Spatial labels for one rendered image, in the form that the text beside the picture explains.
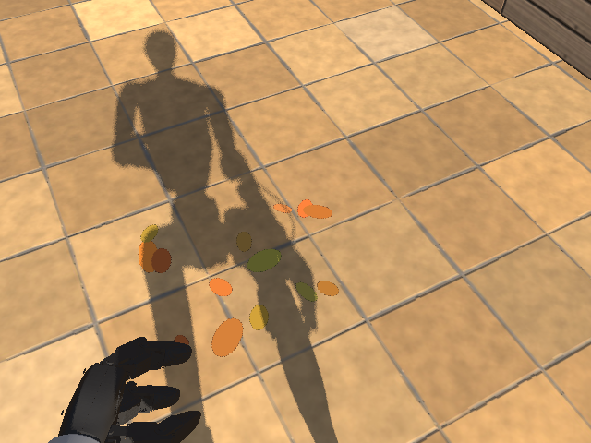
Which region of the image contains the robot left hand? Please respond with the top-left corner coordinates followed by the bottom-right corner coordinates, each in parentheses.
top-left (58, 337), bottom-right (201, 443)

